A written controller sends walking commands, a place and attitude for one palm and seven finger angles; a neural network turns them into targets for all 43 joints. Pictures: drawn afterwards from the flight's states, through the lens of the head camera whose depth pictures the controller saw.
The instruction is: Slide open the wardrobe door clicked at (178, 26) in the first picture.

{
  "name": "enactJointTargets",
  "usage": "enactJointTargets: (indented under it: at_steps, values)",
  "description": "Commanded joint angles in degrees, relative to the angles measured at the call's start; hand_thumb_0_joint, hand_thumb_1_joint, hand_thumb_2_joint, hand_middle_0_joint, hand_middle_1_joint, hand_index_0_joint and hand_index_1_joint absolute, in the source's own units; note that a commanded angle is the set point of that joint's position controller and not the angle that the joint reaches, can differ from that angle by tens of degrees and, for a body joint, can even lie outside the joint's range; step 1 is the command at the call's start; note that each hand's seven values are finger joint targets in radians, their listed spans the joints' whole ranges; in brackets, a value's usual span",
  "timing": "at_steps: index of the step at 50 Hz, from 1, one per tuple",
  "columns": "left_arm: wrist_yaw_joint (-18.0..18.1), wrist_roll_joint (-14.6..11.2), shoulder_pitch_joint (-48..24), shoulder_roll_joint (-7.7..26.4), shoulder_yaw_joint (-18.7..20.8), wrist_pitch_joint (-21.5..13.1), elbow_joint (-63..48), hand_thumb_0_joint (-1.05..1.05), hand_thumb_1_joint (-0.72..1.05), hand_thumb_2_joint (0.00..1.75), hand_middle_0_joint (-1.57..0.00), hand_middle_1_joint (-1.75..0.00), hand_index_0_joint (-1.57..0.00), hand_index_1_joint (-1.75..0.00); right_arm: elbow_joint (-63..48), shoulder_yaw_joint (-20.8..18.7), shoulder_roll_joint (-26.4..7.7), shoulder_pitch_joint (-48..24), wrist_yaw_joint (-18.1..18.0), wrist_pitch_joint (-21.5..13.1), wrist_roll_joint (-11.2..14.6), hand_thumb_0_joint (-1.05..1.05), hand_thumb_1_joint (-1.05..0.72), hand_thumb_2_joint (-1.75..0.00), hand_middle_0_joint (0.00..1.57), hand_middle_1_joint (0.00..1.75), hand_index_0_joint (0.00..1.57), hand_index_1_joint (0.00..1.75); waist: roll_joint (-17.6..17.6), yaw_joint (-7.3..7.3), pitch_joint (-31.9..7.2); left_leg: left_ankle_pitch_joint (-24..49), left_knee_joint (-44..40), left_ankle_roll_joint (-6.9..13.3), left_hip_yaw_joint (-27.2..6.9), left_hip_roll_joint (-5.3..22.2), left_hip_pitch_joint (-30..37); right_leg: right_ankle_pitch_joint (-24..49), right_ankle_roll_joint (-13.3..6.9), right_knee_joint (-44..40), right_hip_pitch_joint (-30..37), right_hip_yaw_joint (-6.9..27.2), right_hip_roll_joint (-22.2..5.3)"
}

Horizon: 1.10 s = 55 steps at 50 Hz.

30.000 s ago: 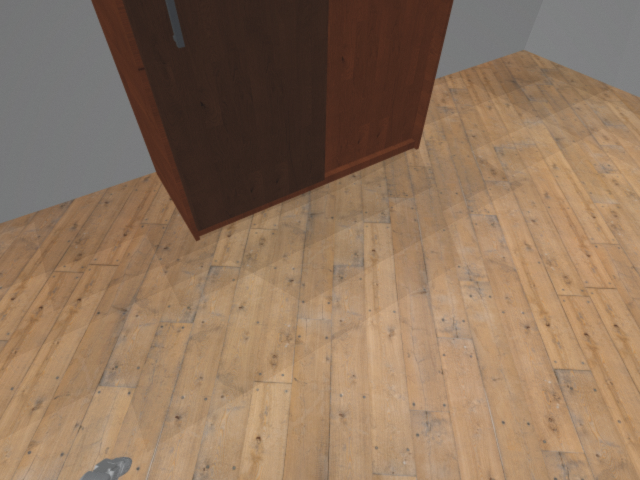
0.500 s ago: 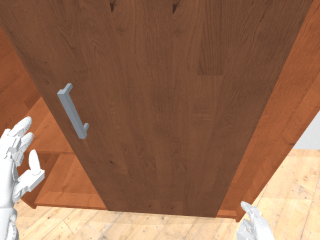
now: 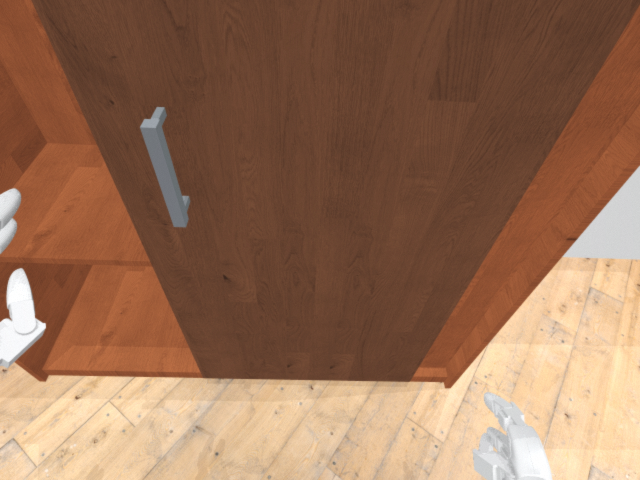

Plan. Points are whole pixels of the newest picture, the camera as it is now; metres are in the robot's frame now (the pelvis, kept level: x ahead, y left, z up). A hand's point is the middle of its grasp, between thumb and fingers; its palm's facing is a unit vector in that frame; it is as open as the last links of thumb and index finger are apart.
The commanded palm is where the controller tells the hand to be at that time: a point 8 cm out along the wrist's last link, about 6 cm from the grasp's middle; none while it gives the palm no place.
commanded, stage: step back with the hand held close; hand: left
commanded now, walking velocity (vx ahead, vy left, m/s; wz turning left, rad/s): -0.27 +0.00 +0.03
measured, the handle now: (170, 171) +0.48 +0.25 +0.12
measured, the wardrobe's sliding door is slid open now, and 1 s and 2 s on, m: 0.49 0.49 0.49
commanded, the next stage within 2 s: stop stepping back and stand still in 0.40 s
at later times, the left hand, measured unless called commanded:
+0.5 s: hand out of the picture +0.07 +0.33 +0.18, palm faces +0.48 -0.78 -0.41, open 7.5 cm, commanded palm +0.00 +0.36 +0.18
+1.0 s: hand out of the picture -0.04 +0.39 +0.19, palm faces +0.33 -0.79 -0.51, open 7.4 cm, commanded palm -0.07 +0.44 +0.18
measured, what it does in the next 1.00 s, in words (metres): walks backwards: right foot, then left foot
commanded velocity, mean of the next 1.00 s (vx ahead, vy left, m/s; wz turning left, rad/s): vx -0.03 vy -0.09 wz -0.04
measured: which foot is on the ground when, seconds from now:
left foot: down 0.00-0.48, up 0.50-0.62, down 0.64-0.90, up 0.92-1.00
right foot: down 0.00-0.04, up 0.06-0.10, down 0.12-0.62, up 0.64-0.96, down 0.98-1.00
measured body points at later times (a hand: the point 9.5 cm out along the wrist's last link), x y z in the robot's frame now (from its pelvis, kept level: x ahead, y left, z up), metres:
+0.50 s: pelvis -0.13 +0.05 -0.01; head -0.12 +0.09 +0.44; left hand +0.03 +0.37 +0.21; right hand +0.09 -0.16 -0.05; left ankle +0.07 +0.08 -0.72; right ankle -0.13 -0.09 -0.74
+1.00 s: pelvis -0.23 +0.15 -0.02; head -0.23 +0.20 +0.43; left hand -0.06 +0.43 +0.22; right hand -0.11 -0.10 -0.09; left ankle -0.19 +0.24 -0.67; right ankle -0.29 +0.05 -0.74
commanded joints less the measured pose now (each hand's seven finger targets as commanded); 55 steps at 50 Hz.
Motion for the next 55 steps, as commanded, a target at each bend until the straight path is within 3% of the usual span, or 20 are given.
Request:
enactJointTargets:
  at_steps: [1, 10, 16, 20, 23, 25, 27, 30, 32, 34, 38, 43, 45, 46, 47, 49, 50, 51, 53, 55]
  values:
    - [1.5, 1.3, -2.3, 6.5, 7.8, -4.6, -8.7, 0.0, 0.9, 0.9, -0.2, -0.3, -0.2, -0.3, -7.9, -3.2, -8.5, -6.4, -0.7, -5.6, -0.3, 0.0, -0.9, -0.9, 0.2, 0.3, 0.2, 0.3, 12.4, 2.25, -6.0, -34.7, -20.1, 2.2, -17.4, 12.0, -17.7, -1.3, -1.0, 9.9, 15.3, -0.2, 3.7]
    - [2.2, -0.2, -8.3, 8.0, 4.5, -7.0, -16.0, 0.0, 0.9, 0.9, -0.2, -0.3, -0.2, -0.3, -3.0, -3.4, -6.4, -3.8, 0.2, -8.3, 0.0, 0.0, -0.9, -0.9, 0.2, 0.3, 0.2, 0.3, -8.8, -0.18, -16.3, 0.2, 3.3, -3.1, -6.5, 3.1, 22.5, 7.9, -2.7, -9.6, -12.3, 8.8, -4.3]
    - [2.4, 1.1, -10.9, 6.9, 6.3, -7.4, -10.9, 0.0, 0.9, 0.9, -0.2, -0.3, -0.2, -0.3, -3.5, -3.6, -8.9, -7.3, -0.8, -9.2, -1.6, 0.0, -0.9, -0.9, 0.2, 0.3, 0.2, 0.3, 17.0, 0.83, -5.1, -38.5, -24.2, -4.7, -21.6, 12.7, -3.8, -13.4, -2.8, 4.6, 0.4, 1.9, 6.8]
    - [1.6, -0.1, -8.0, 8.6, 7.4, -7.7, -9.5, 0.0, 0.9, 0.9, -0.2, -0.3, -0.2, -0.3, -4.0, -4.3, -6.3, -5.8, 1.0, -8.2, -2.0, 0.0, -0.9, -0.9, 0.2, 0.3, 0.2, 0.3, 12.5, 2.82, -11.0, -26.8, -24.4, -9.6, -14.8, 11.9, -4.5, -14.5, -5.1, 10.4, 6.7, -1.1, 7.9]
    - [1.5, -0.8, -1.4, 7.4, 5.0, -7.8, -11.8, 0.0, 0.9, 0.9, -0.2, -0.3, -0.2, -0.3, -3.5, -4.2, -5.0, -4.9, 2.1, -7.6, -0.3, 0.0, -0.9, -0.9, 0.2, 0.3, 0.2, 0.3, -3.6, 1.57, -12.3, -11.2, 9.4, -8.7, -1.5, 1.4, 14.8, -13.0, -8.2, -13.3, -14.7, 7.2, -5.1]
    - [1.8, -0.4, -3.2, 8.5, 5.8, -8.4, -15.2, 0.0, 0.9, 0.9, -0.2, -0.3, -0.2, -0.3, -2.1, -4.5, -5.2, -5.3, 2.7, -7.5, -1.0, 0.0, -0.9, -0.9, 0.2, 0.3, 0.2, 0.3, -13.1, 1.58, -7.3, -18.2, 39.1, -8.1, -8.9, -2.6, 10.5, -9.5, -16.9, -22.2, -28.2, 25.3, -22.5]
    - [1.0, -0.4, -6.9, 7.1, 5.2, -6.5, -10.9, 0.0, 0.9, 0.9, -0.2, -0.3, -0.2, -0.3, -3.2, -3.8, -4.5, -5.6, 2.8, -6.8, -0.3, 0.0, -0.9, -0.9, 0.2, 0.3, 0.2, 0.3, -16.5, 0.46, -5.8, -21.5, 42.6, -6.5, -13.7, 2.3, 3.9, -14.4, -13.5, -14.8, -25.7, 15.9, -19.2]
    - [1.0, 0.0, -20.2, 7.1, 3.2, -4.4, -9.7, 0.0, 0.9, 0.9, -0.2, -0.3, -0.2, -0.3, -1.7, -3.3, -7.1, -5.7, -0.1, -7.4, 0.4, 0.0, -0.9, -0.9, 0.2, 0.3, 0.2, 0.3, 4.8, -2.74, 3.1, -15.9, 0.0, -5.2, -12.0, 2.9, 7.4, -19.2, -3.5, 6.9, -23.6, 2.2, -4.4]
    - [2.8, 1.2, -24.9, 6.7, 3.1, -6.6, -12.0, 0.0, 0.9, 0.9, -0.2, -0.3, -0.2, -0.3, -1.4, -2.8, -6.8, -2.5, -0.1, -11.1, -0.7, 0.0, -0.9, -0.9, 0.2, 0.3, 0.2, 0.3, 29.8, -2.07, 3.3, -26.5, -21.0, -3.2, -37.5, 16.1, -1.0, -19.5, -1.9, 31.8, -21.2, 4.5, 3.3]
    - [2.8, 2.3, -19.0, 6.6, 4.0, -6.8, -6.8, 0.0, 0.9, 0.9, -0.2, -0.3, -0.2, -0.3, 0.2, -3.6, -6.0, -1.8, 1.0, -12.8, -0.1, 0.0, -0.9, -0.9, 0.2, 0.3, 0.2, 0.3, 13.7, -0.71, -2.9, -37.3, -21.7, -1.8, -32.3, 14.6, -0.3, -11.2, -1.5, 34.7, -15.6, 5.5, 3.6]
    - [1.9, 1.2, -5.9, 5.3, 2.3, -5.0, -26.2, 0.0, 0.9, 0.9, -0.2, -0.3, -0.2, -0.3, -2.9, -4.2, -5.6, -5.6, 4.4, -12.8, -0.4, 0.0, -0.9, -0.9, 0.2, 0.3, 0.2, 0.3, 15.4, 0.84, -9.6, -35.9, -26.3, -17.3, -23.9, 9.6, 5.8, -7.8, -1.9, 35.3, -12.8, 0.1, 6.3]
    - [3.4, 1.1, 6.7, 7.7, 5.2, -2.9, -22.0, 0.0, 0.9, 0.9, -0.2, -0.3, -0.2, -0.3, -2.2, -4.6, -3.3, -3.1, 3.4, -10.8, -2.3, 0.0, -0.9, -0.9, 0.2, 0.3, 0.2, 0.3, 19.8, 2.49, -8.1, -18.6, -24.9, -20.0, -7.0, 2.6, -3.8, -17.0, -4.7, 5.7, 13.0, -13.2, 11.2]
    - [3.9, 1.3, 9.0, 9.1, 6.6, -2.0, -13.2, 0.0, 0.9, 0.9, -0.2, -0.3, -0.2, -0.3, 1.0, -4.7, -2.7, 1.3, 2.6, -9.5, -0.3, 0.0, -0.9, -0.9, 0.2, 0.3, 0.2, 0.3, -6.2, 2.83, -11.3, -18.3, 15.9, -14.6, 1.5, -4.2, -1.1, -11.3, -11.9, -8.3, 12.0, -5.7, 0.3]
    - [3.2, 0.5, 3.7, 6.3, 4.8, -1.5, -13.7, 0.0, 0.9, 0.9, -0.2, -0.3, -0.2, -0.3, 0.9, -5.3, -3.3, -0.3, 2.0, -8.0, 0.9, 0.0, -0.9, -0.9, 0.2, 0.3, 0.2, 0.3, -23.7, 0.67, -11.2, -26.1, 44.6, -7.1, -6.5, -2.5, -4.3, 1.0, -14.9, -6.2, 2.7, 3.7, -11.3]
    - [2.4, 0.4, -2.8, 7.4, 6.6, -1.9, -13.7, 0.0, 0.9, 0.9, -0.2, -0.3, -0.2, -0.3, 1.2, -5.7, -5.2, -1.2, 2.0, -7.0, 1.0, 0.0, -0.9, -0.9, 0.2, 0.3, 0.2, 0.3, -16.6, -2.06, -9.1, -26.8, 58.4, -0.6, -13.7, -0.4, -11.6, 3.8, -16.8, -4.7, -2.5, 5.1, -15.7]
    - [3.4, -0.8, -14.8, 19.7, 17.2, -4.6, -17.7, 0.0, 0.9, 0.9, -0.2, -0.3, -0.2, -0.3, -2.0, -2.7, -3.4, -3.2, 3.7, -7.8, -2.3, 0.0, -0.9, -0.9, 0.2, 0.3, 0.2, 0.3, -9.4, -2.75, -2.8, -26.4, 52.6, -3.8, -16.4, 6.9, -21.4, 1.9, -15.0, -4.2, -0.6, 16.2, -22.9]
    - [3.9, -0.4, -15.5, 14.2, 14.2, -5.1, -8.6, 0.0, 0.9, 0.9, -0.2, -0.3, -0.2, -0.3, -1.7, -0.8, -2.5, -3.3, 4.1, -7.5, -3.2, 0.0, -0.9, -0.9, 0.2, 0.3, 0.2, 0.3, -5.0, -3.32, -0.5, -21.6, 35.1, -4.0, -11.2, 7.9, -15.8, -2.0, -4.4, -3.6, -3.6, 9.4, -19.7]
    - [3.3, 0.6, -13.0, 7.6, 8.3, -3.5, -1.2, 0.0, 0.9, 0.9, -0.2, -0.3, -0.2, -0.3, 1.1, -3.6, -4.8, -3.2, 2.7, -7.3, -1.6, 0.0, -0.9, -0.9, 0.2, 0.3, 0.2, 0.3, -9.6, -1.08, -2.4, -14.8, 24.9, -3.6, -5.8, 7.6, -7.6, -4.5, -11.6, -1.2, -5.1, 5.0, -15.2]
    - [3.0, 0.9, -16.0, 6.1, 4.1, -2.3, -7.6, 0.0, 0.9, 0.9, -0.2, -0.3, -0.2, -0.3, 0.3, -5.0, -8.2, -4.4, 1.3, -7.8, -0.4, 0.0, -0.9, -0.9, 0.2, 0.3, 0.2, 0.3, 3.5, -2.82, 0.2, -12.6, 6.9, -3.6, -5.2, 2.5, 11.4, -11.0, -8.5, 12.9, -16.7, 0.6, -7.2]
    - [2.2, 0.6, -19.6, 7.2, 3.5, -5.6, -16.9, 0.0, 0.9, 0.9, -0.2, -0.3, -0.2, -0.3, -2.1, -4.0, -8.5, -6.7, 1.3, -10.2, -2.3, 0.0, -0.9, -0.9, 0.2, 0.3, 0.2, 0.3, 35.4, -1.91, 5.3, -25.3, -17.6, -0.8, -42.2, 19.4, 4.9, -26.3, -2.7, 37.5, -25.0, -1.4, 4.1]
